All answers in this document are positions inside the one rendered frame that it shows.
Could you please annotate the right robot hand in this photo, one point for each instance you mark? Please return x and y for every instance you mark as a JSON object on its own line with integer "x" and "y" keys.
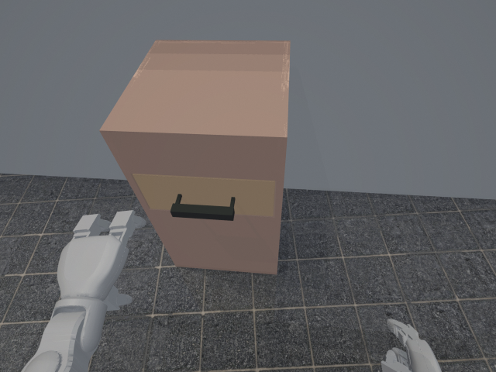
{"x": 418, "y": 357}

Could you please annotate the handle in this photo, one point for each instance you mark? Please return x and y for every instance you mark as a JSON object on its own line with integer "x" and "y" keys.
{"x": 203, "y": 211}

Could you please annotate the robot left forearm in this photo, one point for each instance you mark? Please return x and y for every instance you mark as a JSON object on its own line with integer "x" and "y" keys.
{"x": 71, "y": 337}

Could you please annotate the left robot hand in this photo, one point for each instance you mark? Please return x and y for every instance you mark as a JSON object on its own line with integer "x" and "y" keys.
{"x": 90, "y": 264}

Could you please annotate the drawer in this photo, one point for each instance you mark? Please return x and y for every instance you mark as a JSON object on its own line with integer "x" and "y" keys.
{"x": 252, "y": 197}

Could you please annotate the cabinet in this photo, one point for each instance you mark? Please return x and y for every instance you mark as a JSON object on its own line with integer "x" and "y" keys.
{"x": 208, "y": 108}

